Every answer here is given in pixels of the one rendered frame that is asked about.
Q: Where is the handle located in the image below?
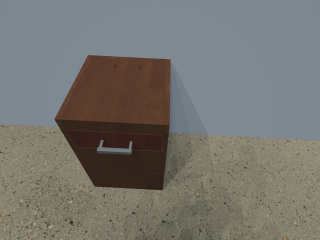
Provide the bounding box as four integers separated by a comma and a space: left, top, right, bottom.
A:
97, 140, 133, 155

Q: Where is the drawer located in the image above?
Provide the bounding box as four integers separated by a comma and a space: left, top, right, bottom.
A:
67, 130, 163, 151

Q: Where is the cabinet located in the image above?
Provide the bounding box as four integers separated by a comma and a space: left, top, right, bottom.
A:
54, 55, 171, 190

